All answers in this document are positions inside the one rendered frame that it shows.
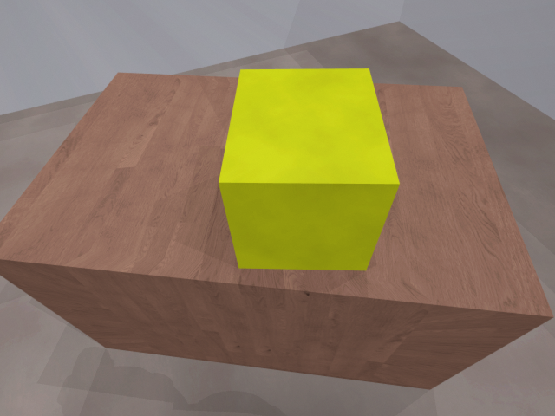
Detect pedestal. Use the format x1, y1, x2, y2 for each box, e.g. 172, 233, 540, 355
0, 73, 554, 390

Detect carton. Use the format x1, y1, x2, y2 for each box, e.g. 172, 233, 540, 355
219, 68, 400, 270

